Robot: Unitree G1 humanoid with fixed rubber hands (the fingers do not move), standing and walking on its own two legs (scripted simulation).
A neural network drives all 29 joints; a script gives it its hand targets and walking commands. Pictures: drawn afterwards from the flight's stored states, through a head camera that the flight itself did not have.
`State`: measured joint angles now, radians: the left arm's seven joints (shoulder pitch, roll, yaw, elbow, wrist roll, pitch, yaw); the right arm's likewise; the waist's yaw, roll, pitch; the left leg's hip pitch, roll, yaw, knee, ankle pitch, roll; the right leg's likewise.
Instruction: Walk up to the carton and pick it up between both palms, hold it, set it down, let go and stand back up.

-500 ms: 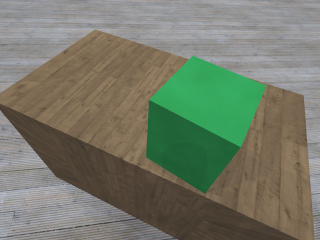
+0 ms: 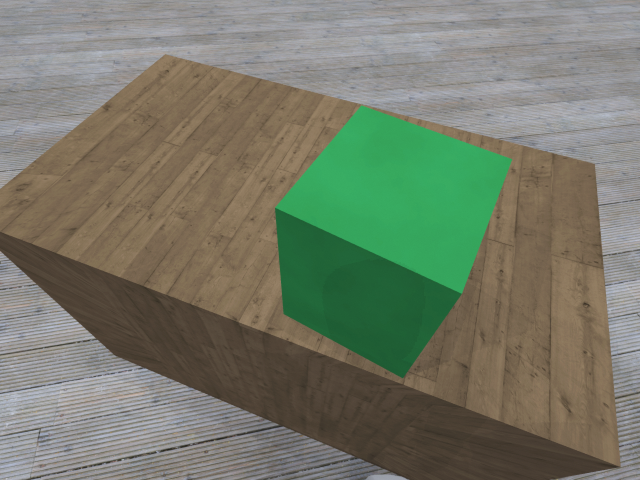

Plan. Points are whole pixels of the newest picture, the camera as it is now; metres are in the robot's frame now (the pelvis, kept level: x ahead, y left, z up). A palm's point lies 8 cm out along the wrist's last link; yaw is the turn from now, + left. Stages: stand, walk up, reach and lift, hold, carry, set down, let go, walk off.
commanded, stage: walk up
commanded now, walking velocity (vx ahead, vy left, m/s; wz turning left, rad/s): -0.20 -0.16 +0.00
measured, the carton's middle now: (382, 246) +0.39 -0.10 +0.04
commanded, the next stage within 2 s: none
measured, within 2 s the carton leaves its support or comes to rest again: neither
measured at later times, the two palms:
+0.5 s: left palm out of the picture +0.00 +0.14 -0.14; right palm out of the picture -0.02 -0.30 -0.15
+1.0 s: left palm out of the picture -0.11 +0.13 -0.15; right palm out of the picture -0.09 -0.26 -0.15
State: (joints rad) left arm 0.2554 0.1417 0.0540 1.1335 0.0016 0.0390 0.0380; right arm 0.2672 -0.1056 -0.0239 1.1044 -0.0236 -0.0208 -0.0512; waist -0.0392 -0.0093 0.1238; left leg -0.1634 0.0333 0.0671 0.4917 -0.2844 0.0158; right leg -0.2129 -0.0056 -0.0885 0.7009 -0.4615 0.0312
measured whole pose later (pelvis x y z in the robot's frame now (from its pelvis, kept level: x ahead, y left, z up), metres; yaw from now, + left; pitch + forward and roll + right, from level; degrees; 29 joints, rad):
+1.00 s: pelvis -0.07 -0.07 +0.01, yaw +0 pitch -3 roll +0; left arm 0.32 0.10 0.01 1.20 0.01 0.00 0.02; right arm 0.31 -0.08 0.00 1.18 -0.01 -0.02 -0.03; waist 0.02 0.00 0.06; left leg -0.05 -0.02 0.02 0.37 -0.27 0.03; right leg -0.18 0.00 -0.08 0.37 -0.15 -0.03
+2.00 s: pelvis -0.06 +0.08 -0.01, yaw -8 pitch +2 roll +0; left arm 0.41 0.18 0.12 1.08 0.05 0.02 0.05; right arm 0.14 -0.28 -0.08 0.90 -0.01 0.03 0.00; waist 0.09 0.04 0.09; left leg -0.38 0.06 -0.04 0.64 -0.35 -0.08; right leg -0.24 -0.09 0.17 0.47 -0.29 0.13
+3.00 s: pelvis +0.00 +0.09 -0.01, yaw -25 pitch -2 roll +0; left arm 0.20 0.25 0.10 1.00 0.02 0.09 -0.02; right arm 0.28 -0.21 -0.09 1.09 -0.04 0.00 -0.06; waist 0.00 -0.03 0.13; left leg -0.11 0.16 0.23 0.54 -0.38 -0.07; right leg -0.47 -0.09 -0.01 0.96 -0.38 0.07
